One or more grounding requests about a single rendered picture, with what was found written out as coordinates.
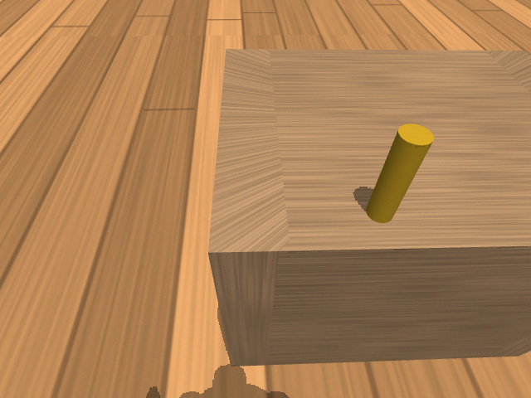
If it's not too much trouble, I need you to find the can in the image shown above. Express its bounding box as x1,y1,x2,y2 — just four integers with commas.
366,124,434,223

